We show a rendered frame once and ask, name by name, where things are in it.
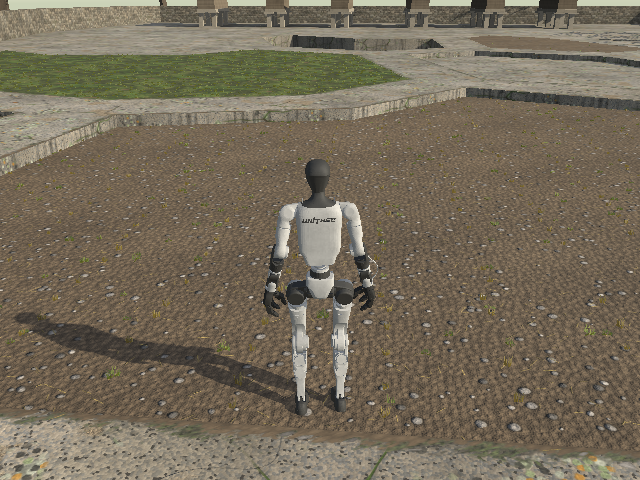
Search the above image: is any left robot forearm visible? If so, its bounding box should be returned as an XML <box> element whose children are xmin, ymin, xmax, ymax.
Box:
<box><xmin>265</xmin><ymin>244</ymin><xmax>284</xmax><ymax>292</ymax></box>

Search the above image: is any robot right hand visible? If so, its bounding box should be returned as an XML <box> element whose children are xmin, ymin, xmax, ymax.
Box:
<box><xmin>353</xmin><ymin>285</ymin><xmax>376</xmax><ymax>311</ymax></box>

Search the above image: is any right robot forearm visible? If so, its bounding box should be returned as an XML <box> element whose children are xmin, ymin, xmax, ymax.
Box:
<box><xmin>354</xmin><ymin>242</ymin><xmax>373</xmax><ymax>288</ymax></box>

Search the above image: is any robot left hand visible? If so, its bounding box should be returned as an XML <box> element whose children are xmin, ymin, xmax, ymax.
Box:
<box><xmin>263</xmin><ymin>289</ymin><xmax>287</xmax><ymax>317</ymax></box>

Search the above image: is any humanoid robot torso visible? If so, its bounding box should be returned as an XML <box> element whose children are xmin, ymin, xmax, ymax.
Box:
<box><xmin>295</xmin><ymin>197</ymin><xmax>342</xmax><ymax>300</ymax></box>

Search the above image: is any left robot shin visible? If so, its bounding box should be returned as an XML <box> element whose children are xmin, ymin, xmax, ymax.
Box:
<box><xmin>292</xmin><ymin>335</ymin><xmax>307</xmax><ymax>401</ymax></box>

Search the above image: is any left robot upper arm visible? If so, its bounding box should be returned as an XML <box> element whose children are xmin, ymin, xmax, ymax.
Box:
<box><xmin>273</xmin><ymin>203</ymin><xmax>298</xmax><ymax>259</ymax></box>

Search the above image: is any right robot upper arm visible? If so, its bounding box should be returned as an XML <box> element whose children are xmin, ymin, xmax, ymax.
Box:
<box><xmin>339</xmin><ymin>202</ymin><xmax>365</xmax><ymax>257</ymax></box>

